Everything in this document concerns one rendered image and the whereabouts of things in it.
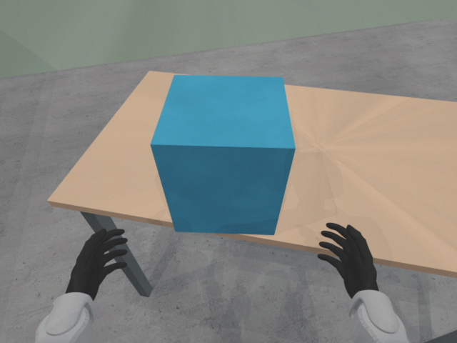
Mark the table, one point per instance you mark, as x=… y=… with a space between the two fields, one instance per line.
x=386 y=165

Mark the carton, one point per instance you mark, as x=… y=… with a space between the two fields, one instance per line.
x=224 y=147

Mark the robot left forearm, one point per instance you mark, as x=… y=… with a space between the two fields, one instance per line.
x=70 y=320

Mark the robot right forearm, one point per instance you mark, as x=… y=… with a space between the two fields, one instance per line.
x=373 y=319

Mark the right robot hand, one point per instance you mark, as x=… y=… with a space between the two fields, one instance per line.
x=356 y=265

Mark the left robot hand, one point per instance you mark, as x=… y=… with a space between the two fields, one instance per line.
x=89 y=271

